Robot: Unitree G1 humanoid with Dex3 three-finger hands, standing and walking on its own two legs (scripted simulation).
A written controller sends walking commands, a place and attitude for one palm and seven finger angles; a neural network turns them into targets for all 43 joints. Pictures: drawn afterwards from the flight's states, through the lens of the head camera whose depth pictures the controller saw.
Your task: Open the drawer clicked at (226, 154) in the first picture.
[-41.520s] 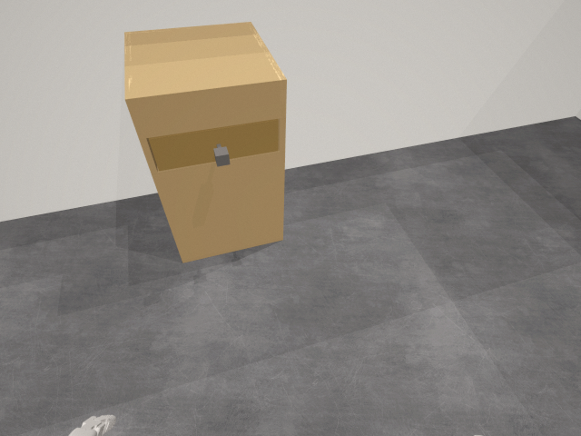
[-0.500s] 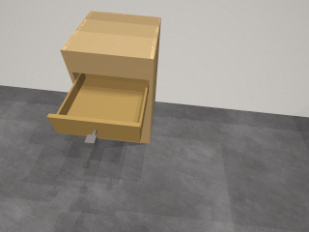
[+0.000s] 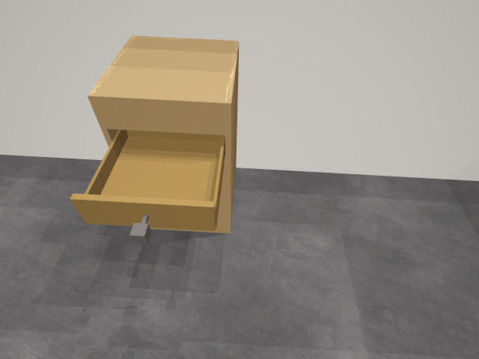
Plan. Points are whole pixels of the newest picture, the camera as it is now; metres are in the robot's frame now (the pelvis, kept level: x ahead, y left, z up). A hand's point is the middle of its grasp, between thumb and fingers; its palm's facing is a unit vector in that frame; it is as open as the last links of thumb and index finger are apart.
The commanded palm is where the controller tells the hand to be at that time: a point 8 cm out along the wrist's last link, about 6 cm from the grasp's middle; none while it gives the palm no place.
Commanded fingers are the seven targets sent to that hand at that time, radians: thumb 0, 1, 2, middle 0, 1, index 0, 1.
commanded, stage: let the arm hang, fingers relaxed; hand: left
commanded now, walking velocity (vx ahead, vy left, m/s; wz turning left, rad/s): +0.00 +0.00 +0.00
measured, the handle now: (142, 227) +0.47 +0.29 -0.21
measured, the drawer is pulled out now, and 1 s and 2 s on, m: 0.30 0.30 0.30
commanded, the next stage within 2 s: look to check the result in 0.10 s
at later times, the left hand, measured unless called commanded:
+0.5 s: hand out of the picture -0.01 +0.15 -0.18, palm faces +0.04 -0.99 -0.16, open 7.4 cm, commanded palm none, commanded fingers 0.00 0.90 0.90 -0.20 -0.30 -0.20 -0.30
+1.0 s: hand out of the picture +0.00 +0.13 -0.18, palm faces +0.05 -0.98 -0.17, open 7.4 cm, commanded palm none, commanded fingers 0.00 0.90 0.90 -0.20 -0.30 -0.20 -0.30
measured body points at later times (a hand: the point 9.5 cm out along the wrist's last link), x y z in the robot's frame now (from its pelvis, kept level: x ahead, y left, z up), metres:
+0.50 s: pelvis +0.01 -0.01 +0.00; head +0.02 -0.01 +0.45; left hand -0.01 +0.20 -0.16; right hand -0.03 -0.20 -0.16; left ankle -0.02 +0.10 -0.74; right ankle +0.03 -0.09 -0.74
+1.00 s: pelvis +0.02 -0.02 +0.00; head +0.03 -0.02 +0.45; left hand +0.00 +0.19 -0.16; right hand -0.03 -0.21 -0.16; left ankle -0.02 +0.10 -0.74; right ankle +0.03 -0.09 -0.74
